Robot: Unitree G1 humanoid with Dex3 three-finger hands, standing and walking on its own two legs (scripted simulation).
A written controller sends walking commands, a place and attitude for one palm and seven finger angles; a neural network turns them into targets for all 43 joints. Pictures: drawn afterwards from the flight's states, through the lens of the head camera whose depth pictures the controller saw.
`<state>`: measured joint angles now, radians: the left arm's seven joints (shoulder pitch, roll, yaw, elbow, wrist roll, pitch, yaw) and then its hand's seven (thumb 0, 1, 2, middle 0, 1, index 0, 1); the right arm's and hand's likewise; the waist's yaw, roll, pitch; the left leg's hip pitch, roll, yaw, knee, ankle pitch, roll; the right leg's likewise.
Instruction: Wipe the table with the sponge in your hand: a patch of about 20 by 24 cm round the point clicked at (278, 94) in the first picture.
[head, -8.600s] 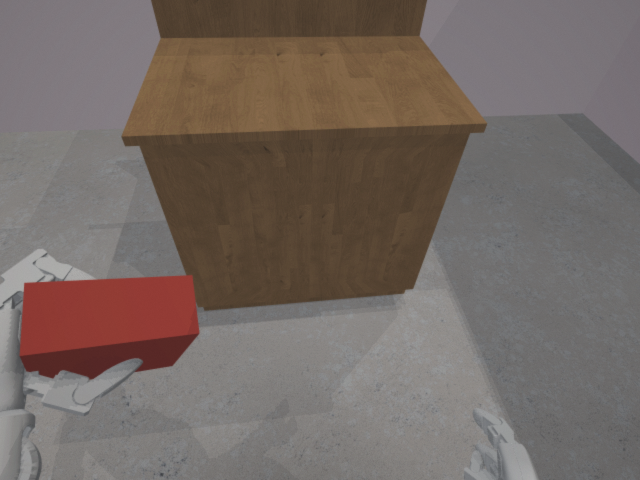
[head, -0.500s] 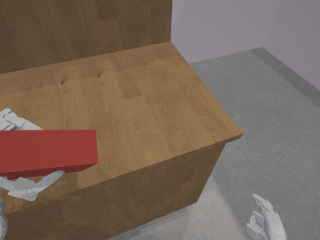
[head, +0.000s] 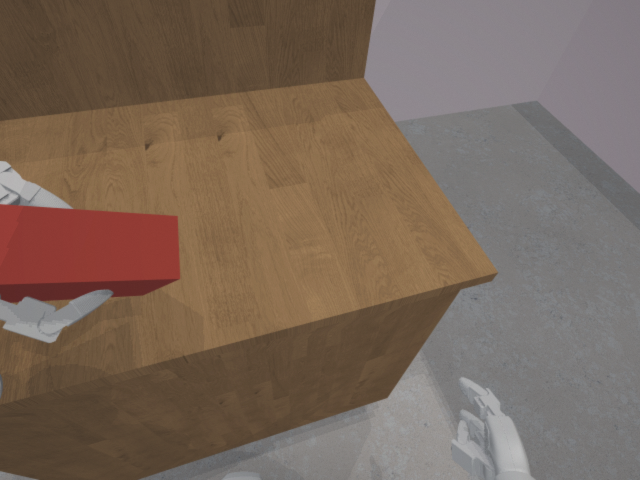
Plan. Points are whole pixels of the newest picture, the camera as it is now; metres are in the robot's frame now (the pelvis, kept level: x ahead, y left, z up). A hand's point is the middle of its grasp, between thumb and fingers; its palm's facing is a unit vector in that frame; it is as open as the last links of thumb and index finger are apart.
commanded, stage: come to a stop and stand still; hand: left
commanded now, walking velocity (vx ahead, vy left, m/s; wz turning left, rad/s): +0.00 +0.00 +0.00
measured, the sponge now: (111, 260) +0.26 +0.24 +0.16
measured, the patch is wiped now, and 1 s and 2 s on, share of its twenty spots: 0.00 0.00 0.00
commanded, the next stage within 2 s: look again from close up in 1.52 s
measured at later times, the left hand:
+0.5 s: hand (42, 322) +0.19 +0.26 +0.18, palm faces +0.40 -0.84 -0.35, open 9.9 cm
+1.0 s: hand (52, 294) +0.22 +0.28 +0.16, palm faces +0.41 -0.83 -0.37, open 9.9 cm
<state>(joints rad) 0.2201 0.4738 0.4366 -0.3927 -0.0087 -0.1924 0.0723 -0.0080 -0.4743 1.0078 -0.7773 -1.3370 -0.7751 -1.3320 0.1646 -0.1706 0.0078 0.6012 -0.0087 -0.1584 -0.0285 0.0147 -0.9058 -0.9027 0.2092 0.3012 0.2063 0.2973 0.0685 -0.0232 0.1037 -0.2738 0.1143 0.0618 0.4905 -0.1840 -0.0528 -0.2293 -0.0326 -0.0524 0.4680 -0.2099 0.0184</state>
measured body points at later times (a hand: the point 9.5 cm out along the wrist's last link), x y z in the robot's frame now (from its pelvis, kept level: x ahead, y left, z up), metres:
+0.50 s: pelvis -0.03 +0.02 +0.00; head -0.02 +0.04 +0.44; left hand +0.16 +0.30 +0.19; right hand +0.12 -0.20 -0.08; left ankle +0.04 +0.15 -0.73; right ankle +0.02 -0.13 -0.74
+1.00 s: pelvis +0.01 +0.02 +0.00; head +0.04 +0.05 +0.45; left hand +0.20 +0.32 +0.18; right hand +0.20 -0.19 -0.07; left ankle +0.05 +0.15 -0.74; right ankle +0.03 -0.13 -0.74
